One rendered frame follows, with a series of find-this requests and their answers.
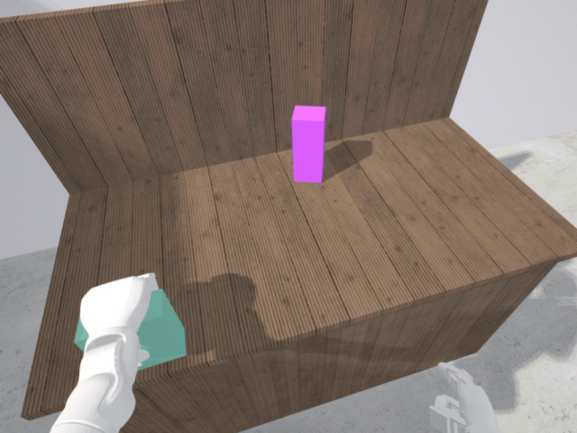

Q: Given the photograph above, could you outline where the robot left hand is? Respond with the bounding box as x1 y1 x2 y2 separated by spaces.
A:
80 272 159 367

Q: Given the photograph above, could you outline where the table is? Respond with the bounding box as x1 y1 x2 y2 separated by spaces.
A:
0 0 577 433

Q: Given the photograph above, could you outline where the left robot forearm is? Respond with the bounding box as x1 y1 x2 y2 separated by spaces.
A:
50 327 139 433

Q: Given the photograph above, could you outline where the robot right hand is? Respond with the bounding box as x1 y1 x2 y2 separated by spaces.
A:
429 363 499 433

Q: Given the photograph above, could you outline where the sponge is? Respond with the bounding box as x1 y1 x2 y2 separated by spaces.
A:
74 289 187 371

